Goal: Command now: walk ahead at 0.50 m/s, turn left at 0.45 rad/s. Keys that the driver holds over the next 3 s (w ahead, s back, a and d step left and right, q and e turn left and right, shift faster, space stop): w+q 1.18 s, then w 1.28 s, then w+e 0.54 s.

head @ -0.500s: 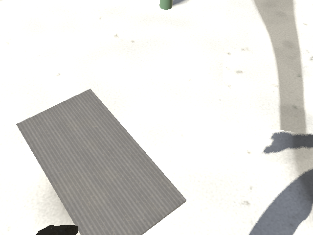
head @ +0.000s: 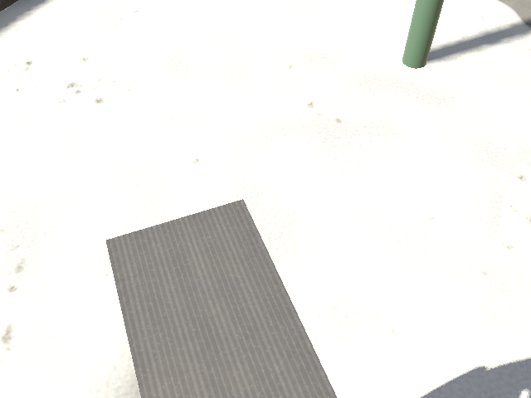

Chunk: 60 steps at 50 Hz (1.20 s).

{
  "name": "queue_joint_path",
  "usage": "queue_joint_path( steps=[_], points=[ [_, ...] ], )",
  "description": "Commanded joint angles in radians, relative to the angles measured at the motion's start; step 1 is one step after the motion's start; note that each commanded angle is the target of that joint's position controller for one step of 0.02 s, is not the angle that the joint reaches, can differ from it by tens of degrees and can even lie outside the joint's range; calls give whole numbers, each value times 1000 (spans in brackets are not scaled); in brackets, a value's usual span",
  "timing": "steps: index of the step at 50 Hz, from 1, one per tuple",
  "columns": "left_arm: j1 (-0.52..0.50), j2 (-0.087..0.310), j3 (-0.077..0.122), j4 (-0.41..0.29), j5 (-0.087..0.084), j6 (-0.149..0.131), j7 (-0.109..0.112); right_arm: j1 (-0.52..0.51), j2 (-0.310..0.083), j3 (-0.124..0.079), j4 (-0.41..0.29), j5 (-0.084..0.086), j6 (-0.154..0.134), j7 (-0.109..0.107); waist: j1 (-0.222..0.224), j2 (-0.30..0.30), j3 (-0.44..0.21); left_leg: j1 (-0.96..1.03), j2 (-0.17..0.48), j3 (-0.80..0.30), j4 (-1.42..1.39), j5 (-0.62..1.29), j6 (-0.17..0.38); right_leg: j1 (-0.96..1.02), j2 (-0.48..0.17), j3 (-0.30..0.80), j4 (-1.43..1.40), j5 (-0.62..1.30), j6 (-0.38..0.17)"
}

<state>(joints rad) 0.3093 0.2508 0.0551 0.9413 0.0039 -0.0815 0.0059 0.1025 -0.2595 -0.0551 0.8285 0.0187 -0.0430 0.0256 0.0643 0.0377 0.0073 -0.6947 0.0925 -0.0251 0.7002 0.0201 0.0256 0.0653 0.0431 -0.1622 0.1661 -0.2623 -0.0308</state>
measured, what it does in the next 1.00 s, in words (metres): walks ahead, turning left: left foot, then right foot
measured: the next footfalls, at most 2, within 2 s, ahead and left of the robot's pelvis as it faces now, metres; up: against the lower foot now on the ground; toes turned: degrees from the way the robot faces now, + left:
left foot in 0.10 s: +0.25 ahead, +0.13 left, +0.02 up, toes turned +6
right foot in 0.58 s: +0.53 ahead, -0.03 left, +0.02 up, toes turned +23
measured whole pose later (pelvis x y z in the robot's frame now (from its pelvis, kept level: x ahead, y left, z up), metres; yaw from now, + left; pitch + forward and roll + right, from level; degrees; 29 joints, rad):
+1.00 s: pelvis +0.53 +0.12 +0.01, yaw +35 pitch +2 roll -2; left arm 0.33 0.30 0.07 0.88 -0.01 -0.08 0.00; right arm 0.09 -0.28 -0.06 0.60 0.03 -0.02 0.04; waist 0.11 0.04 0.03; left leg -0.67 0.09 -0.01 0.72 -0.04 0.03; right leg 0.05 -0.01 -0.20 0.24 -0.31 0.02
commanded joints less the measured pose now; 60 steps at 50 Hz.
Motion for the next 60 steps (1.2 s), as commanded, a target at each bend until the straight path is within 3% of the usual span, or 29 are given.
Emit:
queue_joint_path(
  steps=[1,3,5,6,7,8,9,11,12,15,19,25,28,29,30,31,32,33,36,41,46,50,52,54,55,56,57,58,60],
  points=[
    [24,173,38,-29,-10,12,10,-157,-47,-1,-131,2,-15,23,14,-85,79,-66,-15,50,-38,-84,26,50,-329,46,7,498,-119],
    [-5,198,43,-45,-12,28,19,-112,-75,-14,-144,2,-15,35,-28,-124,27,53,-79,126,-33,-200,61,67,-328,0,134,828,-98],
    [-34,208,43,-62,-15,45,36,115,-139,-55,-99,6,-13,33,-160,-141,-102,386,-164,161,-95,-195,122,-21,-287,-48,448,1077,-58],
    [-5,188,36,-81,-17,36,36,256,-220,-94,-63,8,-7,18,-207,-81,-192,725,-107,11,-139,-195,191,-275,-241,-45,694,926,-9],
    [15,91,-3,-122,6,7,17,358,-305,-120,-47,12,0,2,-203,149,-302,1038,148,-499,-251,-392,346,-656,-75,-4,1076,128,51],
    [-60,117,2,-137,-7,-34,-2,344,-247,-91,-66,-4,-9,0,-203,122,-379,1088,211,-749,-385,-395,354,-768,-22,229,1175,-249,24],
    [-155,150,14,-171,-39,-57,-16,283,-210,-76,-82,-16,-19,0,-204,73,-254,979,193,-636,-408,-337,310,-830,-69,265,1179,-199,3],
    [-184,136,18,-175,-20,-69,-7,159,-153,-60,-104,-8,-29,1,-118,-42,-94,697,113,-431,-429,-181,264,-760,-135,251,1010,-95,-4],
    [-157,139,26,-168,-13,-58,-1,116,-123,-50,-120,-12,-31,-2,-75,-13,-67,600,79,-371,-450,-140,256,-693,-155,250,955,-73,3],
    [-135,117,28,-169,5,-25,2,108,-130,-51,-141,-8,-34,-16,-45,18,-44,468,41,-305,-491,-108,261,-635,-143,222,847,-1,49],
    [-292,71,8,-219,8,-16,1,160,-173,-63,-141,-4,-25,-39,-93,35,5,367,-10,-232,-497,-154,223,-586,-89,194,538,217,90],
    [-375,126,20,-262,-19,-32,-21,230,-168,-66,-127,6,-14,-44,-120,55,-12,455,25,-340,-371,-268,184,-508,-57,248,345,275,89],
    [-211,165,43,-221,-14,-50,-20,206,-126,-53,-145,1,-7,-46,-28,88,-66,445,-1,-367,-218,-240,137,-290,-64,227,286,167,29],
    [-74,212,60,-198,2,-55,-14,212,-62,-30,-155,-7,-10,-42,28,-4,-169,353,-68,-289,31,-302,94,-69,-197,356,271,96,-29],
    [8,293,74,-190,21,-46,-11,311,-13,-15,-185,5,-18,-42,-14,-266,-258,61,-198,-154,334,-612,27,208,-415,760,169,-126,-157],
    [20,269,74,-177,1,-39,-17,352,-97,-24,-186,33,-22,-44,-19,-356,-252,-120,-127,-133,525,-604,11,231,-484,993,112,-389,-228],
    [-29,178,51,-203,-6,-35,-14,278,-169,-40,-180,27,-16,-45,10,-236,-152,-153,-84,-137,595,-511,-1,143,-441,871,96,-398,-197],
    [-68,144,39,-206,-4,-28,-11,209,-178,-45,-188,12,-11,-44,10,-162,-84,-134,-56,-110,598,-439,-7,40,-394,710,101,-250,-162],
    [-113,102,22,-193,11,-25,-7,161,-131,-45,-210,11,-4,-30,-32,-151,-13,-47,9,-95,517,-339,0,-134,-304,455,49,36,-130],
    [-81,154,41,-160,0,-35,-4,96,-81,-29,-256,8,11,-19,-33,-111,2,-82,30,-68,356,-214,-25,-132,-311,266,-8,261,-162],
    [-51,194,47,-140,-8,-20,1,-41,-57,-13,-293,7,4,9,13,-100,41,-14,12,7,82,-16,-15,-110,-289,101,-14,314,-128],
    [-8,233,58,-117,-25,2,-2,-116,-71,-15,-333,12,6,31,21,-103,77,17,-13,56,-42,-75,25,-17,-326,42,23,407,-102],
    [-14,265,67,-119,-33,14,3,-78,-107,-33,-337,4,11,35,-23,-133,37,124,-71,107,-69,-173,65,20,-329,-2,138,722,-81],
    [-31,276,70,-126,-39,29,12,157,-185,-79,-278,4,18,25,-163,-120,-97,456,-156,146,-147,-148,126,-45,-291,-56,462,912,-43],
    [-15,234,53,-141,-15,25,16,331,-254,-111,-232,8,28,5,-236,-37,-189,774,-86,-1,-150,-139,174,-286,-255,-53,755,650,-2],
    [70,87,5,-208,25,0,1,290,-367,-120,-242,15,22,-3,-101,250,-271,1083,180,-573,-237,-300,347,-742,-56,14,1109,-286,55],
    [-26,161,12,-221,-8,-38,-13,327,-290,-94,-273,10,6,2,-177,148,-408,1122,240,-807,-381,-442,384,-844,-39,242,1222,-337,43],
    [-125,206,25,-254,-45,-55,-20,299,-236,-76,-256,0,-8,7,-187,89,-264,1031,213,-665,-403,-363,332,-920,-80,246,1211,-234,27],
    [-122,188,19,-238,-13,-63,-8,178,-184,-58,-261,-3,-17,3,-100,-16,-123,746,138,-444,-403,-148,278,-822,-155,238,1054,-94,28]
  ],
)
Over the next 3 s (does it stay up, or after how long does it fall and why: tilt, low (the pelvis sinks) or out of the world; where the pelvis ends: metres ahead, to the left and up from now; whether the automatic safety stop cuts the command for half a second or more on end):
stays up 1.34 0.91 0.01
